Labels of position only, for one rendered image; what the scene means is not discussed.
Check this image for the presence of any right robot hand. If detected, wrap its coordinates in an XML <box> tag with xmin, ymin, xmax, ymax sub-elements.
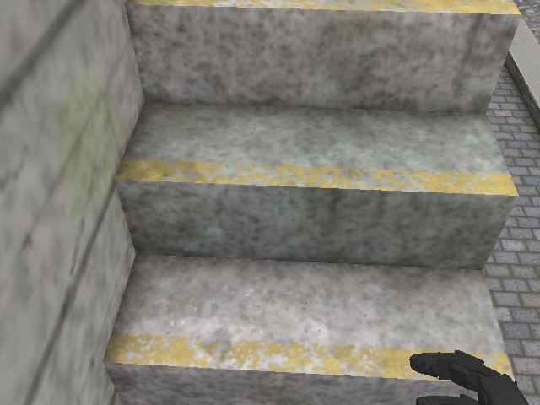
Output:
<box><xmin>409</xmin><ymin>350</ymin><xmax>529</xmax><ymax>405</ymax></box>

